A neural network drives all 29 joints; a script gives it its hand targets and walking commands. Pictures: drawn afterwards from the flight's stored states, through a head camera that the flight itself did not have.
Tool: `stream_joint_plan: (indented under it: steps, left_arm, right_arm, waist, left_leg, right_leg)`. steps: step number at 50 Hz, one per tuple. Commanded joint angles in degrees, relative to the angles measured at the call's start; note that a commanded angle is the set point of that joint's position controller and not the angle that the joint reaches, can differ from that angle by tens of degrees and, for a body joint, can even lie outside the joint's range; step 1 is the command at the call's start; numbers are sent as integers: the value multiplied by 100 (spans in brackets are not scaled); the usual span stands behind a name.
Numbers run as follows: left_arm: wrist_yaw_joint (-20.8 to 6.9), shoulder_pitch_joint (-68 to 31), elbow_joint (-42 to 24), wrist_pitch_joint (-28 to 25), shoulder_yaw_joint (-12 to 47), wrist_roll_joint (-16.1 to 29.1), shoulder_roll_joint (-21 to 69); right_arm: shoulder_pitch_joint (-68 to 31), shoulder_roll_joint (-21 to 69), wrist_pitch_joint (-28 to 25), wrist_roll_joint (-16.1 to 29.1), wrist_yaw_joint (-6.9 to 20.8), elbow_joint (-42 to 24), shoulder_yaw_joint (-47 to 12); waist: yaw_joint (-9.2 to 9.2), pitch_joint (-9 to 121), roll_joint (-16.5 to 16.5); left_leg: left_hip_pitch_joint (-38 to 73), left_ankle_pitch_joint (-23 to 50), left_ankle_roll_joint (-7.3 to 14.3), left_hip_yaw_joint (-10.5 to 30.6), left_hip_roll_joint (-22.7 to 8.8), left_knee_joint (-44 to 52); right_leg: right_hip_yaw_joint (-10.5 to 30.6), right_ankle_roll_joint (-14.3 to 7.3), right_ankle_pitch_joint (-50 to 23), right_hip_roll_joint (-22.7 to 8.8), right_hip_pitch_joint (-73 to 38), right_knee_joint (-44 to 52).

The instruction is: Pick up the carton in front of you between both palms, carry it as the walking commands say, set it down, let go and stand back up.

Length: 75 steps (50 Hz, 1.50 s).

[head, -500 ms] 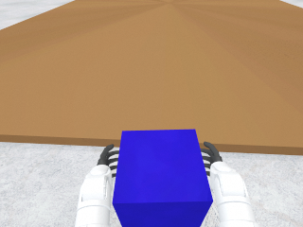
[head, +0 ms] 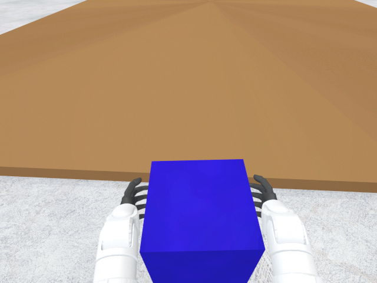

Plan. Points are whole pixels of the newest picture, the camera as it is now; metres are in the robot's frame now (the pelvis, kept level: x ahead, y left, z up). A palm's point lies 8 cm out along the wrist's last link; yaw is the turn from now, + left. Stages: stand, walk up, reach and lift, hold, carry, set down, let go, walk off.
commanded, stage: hold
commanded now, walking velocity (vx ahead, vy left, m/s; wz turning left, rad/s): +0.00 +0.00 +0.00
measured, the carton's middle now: (198, 227) +0.29 +0.00 -0.03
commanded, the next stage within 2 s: carry in 0.66 s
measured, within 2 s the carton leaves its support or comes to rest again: neither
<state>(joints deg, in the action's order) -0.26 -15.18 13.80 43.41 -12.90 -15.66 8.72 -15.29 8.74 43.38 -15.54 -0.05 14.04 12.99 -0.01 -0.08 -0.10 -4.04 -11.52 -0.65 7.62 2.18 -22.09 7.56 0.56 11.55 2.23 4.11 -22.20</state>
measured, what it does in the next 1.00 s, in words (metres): shifts its weight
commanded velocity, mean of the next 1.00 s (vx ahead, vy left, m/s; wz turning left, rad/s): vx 0.19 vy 0.00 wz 0.00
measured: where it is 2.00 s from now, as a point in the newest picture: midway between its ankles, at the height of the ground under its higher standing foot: (189, 242)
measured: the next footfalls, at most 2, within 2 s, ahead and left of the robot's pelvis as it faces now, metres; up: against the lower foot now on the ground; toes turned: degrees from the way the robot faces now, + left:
right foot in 1.18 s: +0.17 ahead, -0.09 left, +0.00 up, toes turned -7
left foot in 1.50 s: +0.50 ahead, +0.11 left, +0.00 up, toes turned +10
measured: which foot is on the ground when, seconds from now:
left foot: down 0.00-1.00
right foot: down 0.00-1.00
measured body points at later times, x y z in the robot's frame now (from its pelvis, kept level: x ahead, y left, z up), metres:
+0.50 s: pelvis +0.00 +0.00 +0.00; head -0.04 +0.00 +0.45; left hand +0.30 +0.15 +0.04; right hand +0.30 -0.15 +0.04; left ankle +0.02 +0.13 -0.74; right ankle +0.02 -0.13 -0.74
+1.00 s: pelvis +0.07 +0.00 -0.02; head +0.03 +0.00 +0.43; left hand +0.36 +0.15 +0.06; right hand +0.36 -0.15 +0.06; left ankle +0.01 +0.14 -0.74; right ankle +0.01 -0.13 -0.74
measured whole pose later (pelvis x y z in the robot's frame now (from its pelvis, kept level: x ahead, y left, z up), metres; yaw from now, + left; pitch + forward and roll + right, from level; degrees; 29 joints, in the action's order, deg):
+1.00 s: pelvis +0.07 +0.00 -0.02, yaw +1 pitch +4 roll +0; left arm 5.1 -10.9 -6.3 59.5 -5.9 -7.9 7.6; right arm -10.7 5.1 59.7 -6.2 -4.2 -6.4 7.2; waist 0.3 10.7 -0.5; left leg -16.4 -22.2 -1.2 -0.8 -2.3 -34.6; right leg -0.1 1.1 23.0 -1.8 15.9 -34.6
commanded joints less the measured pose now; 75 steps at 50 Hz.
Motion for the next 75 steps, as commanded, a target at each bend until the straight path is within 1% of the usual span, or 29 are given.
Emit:
stream_joint_plan:
  steps: [1, 32, 33, 35, 36, 39, 43, 46, 47, 48, 50, 51, 52, 53, 54, 55, 56, 57, 58, 59, 60, 61, 62, 63, 64, 66, 72, 74, 75]
  left_arm:
    - [-1360, -2983, -332, -204, 3319, 1609, 5379]
    - [-1359, -3050, -310, -213, 3312, 1614, 5341]
    - [-1352, -3078, -341, -193, 3336, 1623, 5303]
    - [-1319, -3113, -588, -183, 3466, 1717, 5311]
    - [-1290, -3224, -759, -159, 3578, 1786, 5316]
    - [-1173, -3216, -1261, 55, 4047, 2135, 5280]
    - [-1027, -3152, -1994, 674, 4498, 2518, 4967]
    - [-910, -2904, -2240, 1250, 4584, 2742, 4682]
    - [-871, -2783, -2335, 1408, 4578, 2781, 4607]
    - [-834, -2659, -2481, 1559, 4598, 2828, 4599]
    - [-782, -2616, -2875, 1836, 4706, 2967, 4654]
    - [-782, -2614, -3067, 1966, 4774, 3072, 4728]
    - [-796, -2527, -3246, 2090, 4828, 3154, 4791]
    - [-829, -2513, -3422, 2189, 4860, 3222, 4803]
    - [-881, -2628, -3537, 2256, 4896, 3310, 4914]
    - [-927, -2598, -3574, 2300, 4904, 3398, 5020]
    - [-948, -2478, -3577, 2326, 4853, 3438, 5055]
    - [-947, -2259, -3628, 2344, 4819, 3445, 5061]
    - [-933, -1966, -3691, 2351, 4829, 3408, 5117]
    - [-904, -2038, -3768, 2356, 4852, 3402, 5150]
    - [-849, -1781, -3715, 2344, 4767, 3286, 5123]
    - [-793, -1925, -3789, 2342, 4635, 3167, 5033]
    - [-748, -2060, -3993, 2406, 4609, 3184, 5002]
    - [-713, -2082, -4053, 2455, 4665, 3198, 5005]
    - [-700, -2110, -4110, 2482, 4717, 3221, 4990]
    - [-739, -2126, -4155, 2540, 4779, 3313, 5002]
    - [-980, -2140, -4257, 2612, 4877, 3567, 4834]
    - [-975, -2424, -4544, 2663, 4845, 3617, 4694]
    - [-963, -2517, -4622, 2709, 4808, 3606, 4577]
  right_arm:
    - [-2991, 5383, -194, 1621, 1388, -331, -3321]
    - [-3048, 5363, -197, 1626, 1375, -333, -3331]
    - [-3147, 5306, -196, 1604, 1373, -375, -3293]
    - [-3115, 5304, -178, 1700, 1344, -586, -3447]
    - [-3192, 5308, -152, 1763, 1321, -737, -3546]
    - [-3184, 5243, 62, 2070, 1197, -1315, -3987]
    - [-3080, 4927, 689, 2460, 1036, -2033, -4460]
    - [-3046, 4691, 1266, 2756, 943, -2358, -4639]
    - [-3014, 4721, 1449, 2912, 941, -2484, -4724]
    - [-2943, 4765, 1609, 3054, 944, -2590, -4789]
    - [-2788, 4901, 1854, 3266, 951, -2752, -4852]
    - [-2620, 4945, 1948, 3305, 942, -2812, -4839]
    - [-2343, 4879, 2029, 3288, 916, -2845, -4765]
    - [-2123, 4861, 2100, 3239, 882, -2908, -4709]
    - [-2086, 4867, 2152, 3171, 849, -3083, -4678]
    - [-2166, 4914, 2213, 3148, 813, -3419, -4741]
    - [-2268, 5031, 2274, 3166, 791, -3680, -4795]
    - [-2269, 5107, 2316, 3215, 788, -3896, -4819]
    - [-2282, 5133, 2349, 3265, 802, -4084, -4851]
    - [-2245, 5041, 2386, 3325, 816, -4204, -4881]
    - [-2596, 4864, 2454, 3449, 868, -4511, -4958]
    - [-2835, 4853, 2529, 3596, 923, -4593, -5058]
    - [-2752, 4875, 2557, 3656, 953, -4390, -5044]
    - [-2570, 4865, 2572, 3651, 976, -4250, -4980]
    - [-2391, 4890, 2584, 3623, 982, -4127, -4944]
    - [-2055, 4935, 2586, 3468, 941, -3895, -4831]
    - [-1852, 4933, 2547, 3014, 735, -4027, -4655]
    - [-2067, 4791, 2583, 3072, 702, -4276, -4625]
    - [-2194, 4663, 2625, 3110, 691, -4392, -4594]
  waist:
    - [0, 1430, 17]
    - [2, 1326, 9]
    - [2, 1245, 12]
    - [-3, 1235, 54]
    - [-15, 1193, 66]
    - [-6, 1614, 141]
    - [20, 1689, 103]
    - [-42, 1542, -631]
    - [-51, 1511, -1014]
    - [-42, 1456, -1060]
    - [-11, 1625, -604]
    - [43, 1750, -93]
    - [116, 1986, 809]
    - [196, 1952, 1650]
    - [219, 1599, 1781]
    - [274, 1424, 1263]
    - [281, 1539, 923]
    - [216, 1743, 868]
    - [10, 2088, 808]
    - [-77, 2617, 358]
    - [-297, 2581, -1039]
    - [-203, 2323, -1963]
    - [-187, 2151, -1150]
    - [-209, 2062, -608]
    - [-210, 2044, -258]
    - [-222, 1887, -412]
    - [-108, 1571, -1021]
    - [44, 1980, -951]
    - [133, 2276, -721]
  left_leg:
    - [296, 994, -29, -352, 318, 314]
    - [215, 733, -5, -348, 310, 315]
    - [-474, -176, 109, -102, -625, -25]
    - [-965, -2370, 174, 137, -620, 221]
    - [-1116, -2888, 205, 114, -583, 228]
    - [-966, -2068, 256, -70, -697, -30]
    - [-1213, -2458, 311, -90, -828, -214]
    - [-1971, -1665, 147, -801, -579, -1206]
    - [-2217, -1388, 63, -1166, -397, -1397]
    - [-2313, -1354, 30, -1323, -355, -1175]
    - [-1578, -1042, 30, -1345, -367, -693]
    - [-897, -666, 139, -1007, -495, -524]
    - [236, 456, 446, -180, -988, -489]
    - [1324, 2147, 805, 754, -1634, -271]
    - [1901, 3247, 1135, 1379, -2017, -74]
    - [2100, 3573, 1267, 1417, -2165, -155]
    - [2087, 3454, 1151, 1083, -2146, -246]
    - [1705, 3072, 884, 560, -2003, -357]
    - [747, 2995, 489, -373, -1629, -805]
    - [-586, 2389, 169, -1184, -1258, -1713]
    - [-2101, 756, -150, -1753, -692, -3217]
    - [-3769, -1647, -175, -1543, -111, -3845]
    - [-4267, -1945, 75, -1059, -517, -4373]
    - [-4455, -1879, 160, -974, -678, -4452]
    - [-4571, -1620, 188, -965, -761, -4051]
    - [-4476, -1267, 122, -1221, -711, -3149]
    - [-2029, 512, 169, -2211, -72, -798]
    - [-282, 793, 291, -2457, 142, -493]
    - [711, 372, 323, -2326, 12, -605]
  right_leg:
    - [-353, 48, -1008, 321, -320, 308]
    - [-353, 37, -752, 299, -261, 310]
    - [-159, -104, 135, -622, 460, -65]
    - [57, -162, 2297, -579, 947, 136]
    - [16, -180, 2788, -524, 1125, 107]
    - [-323, -185, 1795, -544, 1069, -295]
    - [-247, -267, 2248, -753, 1244, -278]
    - [420, -544, 2090, -1255, 715, 218]
    - [716, -721, 1671, -1474, 459, 306]
    - [727, -829, 1093, -1571, 325, 171]
    - [-48, -695, -369, -1279, 515, -609]
    - [-693, -461, -1069, -956, 897, -1447]
    - [-1296, -109, -1136, -652, 1926, -2531]
    - [-1702, 176, 163, -397, 3349, -3043]
    - [-1667, 230, 2050, -216, 4406, -2874]
    - [-1510, 149, 2601, -282, 4648, -2402]
    - [-1530, 97, 2358, -273, 4299, -1753]
    - [-1669, 54, 1706, -194, 3418, -1019]
    - [-1933, -36, 581, -8, 1554, -77]
    - [-1749, -164, -84, -203, -662, 112]
    - [389, -503, 317, -1437, -1571, 730]
    - [2093, -1255, -1910, -2363, -2424, 697]
    - [1817, -1539, -2745, -2620, -2573, 406]
    - [1375, -1464, -3071, -2519, -2529, 312]
    - [1002, -1249, -2729, -2388, -2559, 380]
    - [259, -890, -2937, -2056, -2451, 519]
    - [-1343, -527, -3831, -1477, -714, 430]
    - [-1862, -294, -3969, -1292, -25, -610]
    - [-1989, -217, -3191, -1121, 537, -1485]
